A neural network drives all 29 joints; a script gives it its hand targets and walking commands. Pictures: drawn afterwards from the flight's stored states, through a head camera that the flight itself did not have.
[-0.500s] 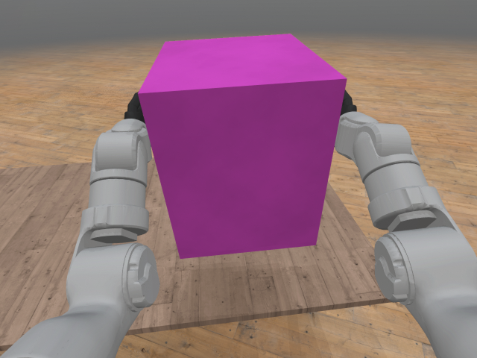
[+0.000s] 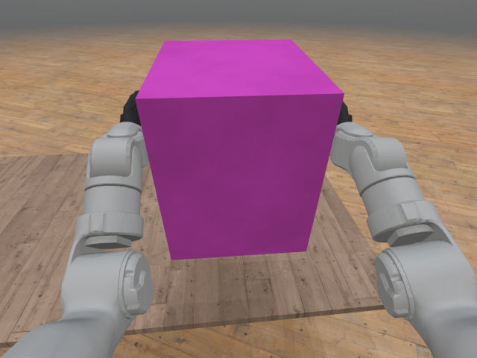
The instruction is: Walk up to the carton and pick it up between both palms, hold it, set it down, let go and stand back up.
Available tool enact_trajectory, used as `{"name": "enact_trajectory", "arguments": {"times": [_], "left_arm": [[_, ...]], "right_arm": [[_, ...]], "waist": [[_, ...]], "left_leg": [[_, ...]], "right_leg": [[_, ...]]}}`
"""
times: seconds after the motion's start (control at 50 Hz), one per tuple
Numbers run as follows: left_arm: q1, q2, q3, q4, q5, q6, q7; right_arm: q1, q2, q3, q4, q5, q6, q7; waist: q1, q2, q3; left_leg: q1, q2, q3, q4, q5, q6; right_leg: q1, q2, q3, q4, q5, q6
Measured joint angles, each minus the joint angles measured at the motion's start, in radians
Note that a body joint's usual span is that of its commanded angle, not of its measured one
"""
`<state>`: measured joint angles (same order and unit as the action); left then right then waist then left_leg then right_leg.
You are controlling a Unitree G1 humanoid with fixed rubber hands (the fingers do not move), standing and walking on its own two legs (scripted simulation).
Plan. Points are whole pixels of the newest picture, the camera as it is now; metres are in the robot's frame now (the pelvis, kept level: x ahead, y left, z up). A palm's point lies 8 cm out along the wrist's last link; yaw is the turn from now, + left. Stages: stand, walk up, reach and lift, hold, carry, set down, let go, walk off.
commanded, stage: hold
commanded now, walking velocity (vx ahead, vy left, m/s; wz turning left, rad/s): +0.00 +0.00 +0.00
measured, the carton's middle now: (234, 144) +0.42 +0.01 +0.23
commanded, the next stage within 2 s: none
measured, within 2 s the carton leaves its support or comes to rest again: neither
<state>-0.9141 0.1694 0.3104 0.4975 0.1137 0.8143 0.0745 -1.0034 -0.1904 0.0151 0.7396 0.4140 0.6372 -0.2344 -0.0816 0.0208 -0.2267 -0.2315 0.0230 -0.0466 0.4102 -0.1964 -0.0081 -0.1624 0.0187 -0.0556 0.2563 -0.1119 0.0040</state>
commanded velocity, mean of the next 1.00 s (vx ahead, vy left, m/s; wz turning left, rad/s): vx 0.00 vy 0.00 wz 0.00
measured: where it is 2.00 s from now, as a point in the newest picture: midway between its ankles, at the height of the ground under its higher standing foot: outside the picture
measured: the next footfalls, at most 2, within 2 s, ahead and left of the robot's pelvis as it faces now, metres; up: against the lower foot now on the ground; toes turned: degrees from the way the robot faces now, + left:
none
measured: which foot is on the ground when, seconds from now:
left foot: down 0.00-1.00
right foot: down 0.00-1.00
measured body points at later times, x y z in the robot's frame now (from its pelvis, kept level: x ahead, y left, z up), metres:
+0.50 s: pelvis +0.01 +0.02 +0.00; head -0.08 +0.02 +0.44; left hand +0.38 +0.18 +0.27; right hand +0.38 -0.15 +0.27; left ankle +0.01 +0.12 -0.75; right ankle +0.01 -0.12 -0.75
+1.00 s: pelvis -0.01 +0.01 +0.00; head -0.10 +0.02 +0.44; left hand +0.39 +0.17 +0.29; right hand +0.38 -0.17 +0.28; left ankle +0.01 +0.12 -0.75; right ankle +0.01 -0.12 -0.75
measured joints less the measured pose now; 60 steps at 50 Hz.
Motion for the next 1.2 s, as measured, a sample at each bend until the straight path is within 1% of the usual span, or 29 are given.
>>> {"name": "enact_trajectory", "arguments": {"times": [0.12,0.24,0.34,0.42,0.52,0.62,0.7,0.78,0.88,0.92,1.02,1.08,1.14,1.2], "left_arm": [[0.077,-0.023,-0.015,-0.139,0.007,0.035,0.003],[0.137,-0.064,0.010,-0.235,0.036,0.077,-0.004],[0.174,-0.093,0.026,-0.290,0.059,0.100,-0.014],[0.175,-0.101,0.037,-0.304,0.072,0.112,-0.019],[0.137,-0.096,0.050,-0.265,0.079,0.105,-0.024],[0.063,-0.071,0.066,-0.162,0.083,0.081,-0.035],[0.019,-0.047,0.055,-0.090,0.082,0.063,-0.039],[-0.006,-0.036,0.025,-0.048,0.073,0.046,-0.026],[-0.051,-0.032,0.025,0.055,0.072,0.013,-0.017],[-0.056,-0.030,0.021,0.077,0.066,0.003,-0.013],[-0.036,-0.037,0.013,0.065,0.037,-0.012,0.016],[-0.029,-0.038,0.025,0.060,0.034,-0.005,0.018],[-0.005,-0.033,0.019,0.030,0.021,0.004,0.016],[0.013,-0.033,0.021,0.000,0.012,0.011,0.014]], "right_arm": [[0.059,-0.014,0.026,-0.102,0.041,0.013,-0.017],[0.099,-0.026,0.058,-0.154,0.062,0.037,-0.022],[0.122,-0.032,0.073,-0.187,0.064,0.058,-0.022],[0.120,-0.025,0.063,-0.185,0.055,0.064,-0.016],[0.099,-0.012,0.031,-0.162,0.026,0.064,-0.005],[0.039,0.003,-0.005,-0.090,-0.015,0.063,0.005],[-0.014,0.011,-0.045,-0.024,-0.046,0.060,0.019],[-0.045,0.005,-0.073,0.024,-0.060,0.045,0.037],[-0.080,-0.004,-0.084,0.102,-0.079,0.032,0.051],[-0.085,-0.009,-0.076,0.118,-0.078,0.026,0.054],[-0.060,-0.029,-0.013,0.109,-0.037,0.000,0.055],[-0.048,-0.030,0.012,0.103,-0.017,-0.001,0.045],[-0.020,-0.031,0.042,0.065,0.005,0.003,0.029],[0.006,-0.027,0.048,0.022,0.018,0.012,0.012]], "waist": [[-0.016,-0.001,-0.002],[-0.017,0.010,0.008],[-0.017,0.022,0.020],[-0.016,0.026,0.026],[-0.007,0.024,0.022],[0.003,0.011,0.025],[0.002,0.007,0.022],[0.002,0.009,0.011],[0.004,0.013,0.007],[0.007,0.017,0.002],[0.016,0.023,-0.015],[0.017,0.024,-0.011],[0.017,0.027,-0.012],[0.017,0.026,-0.014]], "left_leg": [[0.015,-0.001,-0.002,0.010,-0.022,0.003],[0.056,-0.002,0.016,0.006,-0.038,0.010],[0.081,-0.006,0.024,0.003,-0.043,0.016],[0.085,-0.008,0.026,0.005,-0.041,0.019],[0.080,-0.010,0.028,0.006,-0.033,0.020],[0.075,-0.013,0.031,0.001,-0.019,0.022],[0.057,-0.016,0.027,-0.004,-0.004,0.021],[0.038,-0.018,0.023,-0.002,0.003,0.020],[0.033,-0.017,0.024,-0.005,0.008,0.020],[0.027,-0.015,0.027,-0.008,0.010,0.019],[0.017,-0.006,0.029,-0.009,0.009,0.013],[0.023,-0.001,0.028,-0.007,0.005,0.010],[0.022,0.003,0.024,-0.004,0.002,0.006],[0.018,0.006,0.019,0.001,-0.001,0.003]], "right_leg": [[0.027,0.000,-0.001,-0.013,-0.010,0.005],[0.066,-0.002,0.016,-0.026,-0.015,0.012],[0.089,-0.006,0.025,-0.032,-0.016,0.018],[0.092,-0.009,0.027,-0.028,-0.014,0.020],[0.083,-0.011,0.028,-0.018,-0.011,0.020],[0.069,-0.014,0.031,-0.007,-0.005,0.019],[0.050,-0.017,0.028,-0.005,0.004,0.017],[0.032,-0.018,0.023,-0.002,0.010,0.015],[0.024,-0.017,0.025,0.001,0.012,0.013],[0.015,-0.015,0.028,0.002,0.013,0.012],[0.005,-0.007,0.031,-0.003,0.016,0.008],[0.011,-0.002,0.031,-0.002,0.013,0.006],[0.013,0.002,0.027,-0.003,0.011,0.003],[0.012,0.005,0.022,-0.002,0.009,0.002]]}}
